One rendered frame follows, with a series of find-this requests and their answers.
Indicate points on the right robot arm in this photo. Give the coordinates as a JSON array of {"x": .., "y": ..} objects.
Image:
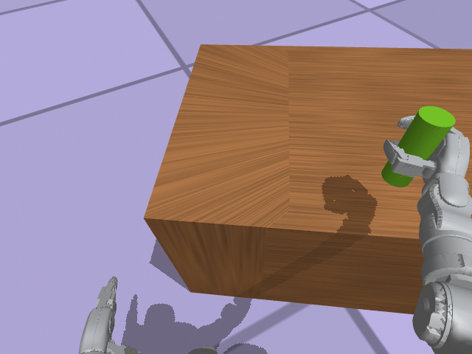
[{"x": 443, "y": 316}]

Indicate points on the left robot hand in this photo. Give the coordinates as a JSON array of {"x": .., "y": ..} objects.
[{"x": 100, "y": 324}]

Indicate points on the right robot hand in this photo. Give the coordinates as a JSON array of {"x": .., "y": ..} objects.
[{"x": 451, "y": 155}]

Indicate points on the can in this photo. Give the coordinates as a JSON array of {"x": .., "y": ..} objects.
[{"x": 425, "y": 133}]

